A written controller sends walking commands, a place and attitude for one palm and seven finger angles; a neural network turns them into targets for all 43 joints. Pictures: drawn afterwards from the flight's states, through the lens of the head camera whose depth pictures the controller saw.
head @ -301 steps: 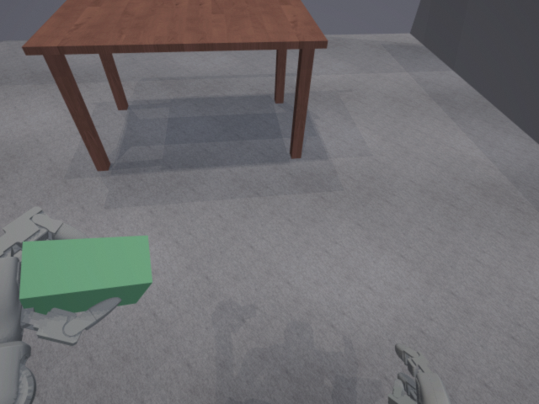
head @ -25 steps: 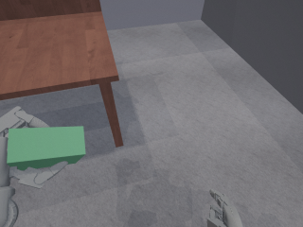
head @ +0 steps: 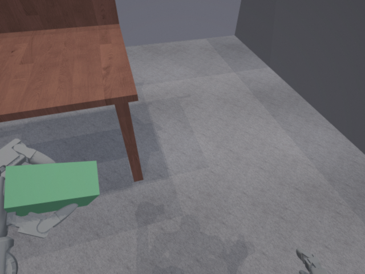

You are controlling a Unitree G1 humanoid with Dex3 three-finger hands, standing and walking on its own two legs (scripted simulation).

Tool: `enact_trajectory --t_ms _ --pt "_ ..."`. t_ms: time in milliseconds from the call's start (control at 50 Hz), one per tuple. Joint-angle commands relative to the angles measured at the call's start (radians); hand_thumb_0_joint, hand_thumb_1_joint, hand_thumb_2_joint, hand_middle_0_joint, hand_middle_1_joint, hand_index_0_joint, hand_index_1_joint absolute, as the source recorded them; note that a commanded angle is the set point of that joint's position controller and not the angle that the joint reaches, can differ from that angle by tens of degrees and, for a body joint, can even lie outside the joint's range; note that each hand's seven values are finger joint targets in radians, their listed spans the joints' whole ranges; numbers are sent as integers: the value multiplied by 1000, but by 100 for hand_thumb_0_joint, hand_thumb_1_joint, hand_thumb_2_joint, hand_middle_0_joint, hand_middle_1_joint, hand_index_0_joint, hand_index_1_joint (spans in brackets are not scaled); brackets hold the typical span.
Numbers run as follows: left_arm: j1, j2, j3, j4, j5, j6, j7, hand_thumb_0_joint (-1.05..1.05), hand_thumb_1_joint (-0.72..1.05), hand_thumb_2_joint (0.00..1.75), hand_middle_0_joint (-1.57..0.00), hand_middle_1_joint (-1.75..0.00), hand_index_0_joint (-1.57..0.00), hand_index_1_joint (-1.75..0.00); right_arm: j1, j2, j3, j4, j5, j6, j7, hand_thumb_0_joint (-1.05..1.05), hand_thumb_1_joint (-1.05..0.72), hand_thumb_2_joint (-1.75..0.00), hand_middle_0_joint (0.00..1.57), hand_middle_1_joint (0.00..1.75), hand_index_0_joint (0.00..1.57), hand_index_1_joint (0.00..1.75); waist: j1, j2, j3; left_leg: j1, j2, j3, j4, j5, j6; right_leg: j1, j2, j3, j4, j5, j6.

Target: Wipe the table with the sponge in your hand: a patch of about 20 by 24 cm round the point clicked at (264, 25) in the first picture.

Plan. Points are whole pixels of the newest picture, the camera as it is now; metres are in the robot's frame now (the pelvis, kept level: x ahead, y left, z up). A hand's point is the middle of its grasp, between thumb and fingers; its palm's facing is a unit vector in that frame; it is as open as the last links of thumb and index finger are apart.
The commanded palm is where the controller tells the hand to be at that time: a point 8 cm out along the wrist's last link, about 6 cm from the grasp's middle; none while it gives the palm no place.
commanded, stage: take the last steps up to it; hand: left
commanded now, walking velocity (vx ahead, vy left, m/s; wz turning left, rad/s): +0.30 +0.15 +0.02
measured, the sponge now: (66, 187) +0.22 +0.21 +0.16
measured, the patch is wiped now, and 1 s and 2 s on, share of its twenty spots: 0.00 0.00 0.00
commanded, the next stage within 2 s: none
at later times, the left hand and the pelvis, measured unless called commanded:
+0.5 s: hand (48, 163) +0.26 +0.26 +0.16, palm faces +0.36 -0.79 -0.50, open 9.8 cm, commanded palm +0.20 +0.30 +0.18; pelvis +0.05 +0.02 +0.01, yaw +2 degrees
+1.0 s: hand (47, 107) +0.38 +0.31 +0.18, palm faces +0.38 -0.76 -0.53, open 9.7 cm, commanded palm +0.33 +0.36 +0.18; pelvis +0.17 +0.08 -0.01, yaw +1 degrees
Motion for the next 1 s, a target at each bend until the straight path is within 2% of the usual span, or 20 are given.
enact_trajectory --t_ms 0,60,200,220,240,260,320,400,500,580,600,620,640,660,700,780,920,940,960,980 --pt "-185 176 97 -230 11 -81 22 0 10 130 -120 -160 -120 -160 -115 -53 0 -165 10 -73 -7 0 -90 -90 20 30 20 30 -12 354 31 86 307 -431 -312 -180 174 -267 40 -4 365 -325 32" --pt "-197 215 130 -183 16 -80 5 0 10 130 -120 -160 -120 -160 -118 -38 -5 -136 14 -93 6 0 -90 -90 20 30 20 30 -1 246 56 -57 271 -333 -282 -200 190 -233 -19 44 470 -247 41" --pt "-144 164 91 -102 -1 -50 -5 0 10 130 -120 -160 -120 -160 -133 -32 17 -116 12 -90 3 0 -90 -90 20 30 20 30 15 129 -13 -172 155 -119 -22 -23 85 182 13 -32 -66 -105 39" --pt "-154 179 101 -83 6 -47 -3 0 10 130 -120 -160 -120 -160 -129 -17 15 -114 13 -82 5 0 -90 -90 20 30 20 30 15 -31 -40 -277 90 -54 191 -36 55 282 -103 150 -161 -152 -16" --pt "-162 226 133 -70 3 -42 -2 0 10 130 -120 -160 -120 -160 -147 4 15 -129 15 -74 9 0 -90 -90 20 30 20 30 19 -330 -43 -472 -28 13 497 -149 0 362 -337 570 -273 -132 -123" --pt "-164 223 143 -45 -12 -43 -5 0 10 130 -120 -160 -120 -160 -174 -24 13 -127 7 -66 18 0 -90 -90 20 30 20 30 23 -271 -13 -546 -19 -93 696 -153 -25 331 -439 667 -316 -88 -163" --pt "-138 218 156 -87 -20 -75 -22 0 10 130 -120 -160 -120 -160 -171 -8 18 -108 11 -49 24 0 -90 -90 20 30 20 30 6 -93 18 -508 53 -140 773 20 -54 204 -347 431 -292 -11 -138" --pt "-121 218 162 -180 -11 -109 -17 0 10 130 -120 -160 -120 -160 -184 0 23 -119 8 -36 28 0 -90 -90 20 30 20 30 -3 -90 -23 -384 79 -82 530 80 -50 154 -285 169 -261 193 -102" --pt "-43 220 186 -247 -15 -93 18 0 10 130 -120 -160 -120 -160 -164 12 6 -160 5 -65 22 0 -90 -90 20 30 20 30 36 -144 -106 -213 13 67 183 71 -31 253 -257 147 -187 295 -106" --pt "-21 201 185 -268 -18 -83 28 0 10 130 -120 -160 -120 -160 -122 -8 -17 -174 8 -68 6 0 -90 -90 20 30 20 30 7 -59 -137 24 -18 105 -59 178 -26 204 -178 78 -4 221 -42" --pt "-34 198 186 -274 -21 -89 28 0 10 130 -120 -160 -120 -160 -100 -26 -28 -170 14 -67 0 0 -90 -90 20 30 20 30 -17 62 -166 150 24 45 -90 215 -2 116 -139 40 165 212 -9" --pt "-39 189 182 -305 -22 -97 27 0 10 130 -120 -160 -120 -160 -108 -56 -41 -178 18 -64 2 0 -90 -90 20 30 20 30 -17 301 -187 290 209 -202 -96 395 82 -101 -40 -30 388 -90 43" --pt "-37 205 184 -306 -13 -108 27 0 10 130 -120 -160 -120 -160 -105 -49 -39 -189 20 -68 8 0 -90 -90 20 30 20 30 -8 354 -178 334 342 -391 -127 570 176 -258 13 1 577 -431 43" --pt "-25 218 182 -221 -6 -108 19 0 10 130 -120 -160 -120 -160 -101 -38 -33 -172 20 -77 9 0 -90 -90 20 30 20 30 -16 288 -112 263 370 -440 -156 502 215 -321 8 43 682 -442 34" --pt "-63 225 193 -238 -14 -98 13 0 10 130 -120 -160 -120 -160 -122 -35 -27 -142 21 -82 14 0 -90 -90 20 30 20 30 -14 239 -75 196 333 -334 -150 403 221 -375 -62 68 672 -345 47" --pt "-28 180 150 -324 -17 -98 -3 0 10 130 -120 -160 -120 -160 -131 -23 -13 -139 28 -106 24 0 -90 -90 20 30 20 30 3 275 -70 81 223 -112 -168 370 151 -248 -43 -16 465 -179 61" --pt "-43 194 162 -209 -19 -51 0 0 10 130 -120 -160 -120 -160 -134 -14 12 -128 18 -99 7 0 -90 -90 20 30 20 30 13 175 -108 35 204 -38 -13 400 87 73 33 -109 20 -68 48" --pt "-57 201 169 -175 -16 -45 -1 0 10 130 -120 -160 -120 -160 -141 -13 11 -122 20 -87 4 0 -90 -90 20 30 20 30 21 104 -126 -28 182 -22 111 353 70 179 3 -69 -66 9 33" --pt "-69 205 164 -142 -7 -41 -4 0 10 130 -120 -160 -120 -160 -134 3 11 -122 20 -76 6 0 -90 -90 20 30 20 30 18 -72 -157 -159 98 50 347 232 39 284 -142 144 -123 57 -33" --pt "-84 238 188 -119 -9 -40 -6 0 10 130 -120 -160 -120 -160 -168 10 14 -145 15 -69 11 0 -90 -90 20 30 20 30 23 -301 -122 -441 -29 39 606 -141 -12 401 -371 571 -203 226 -145"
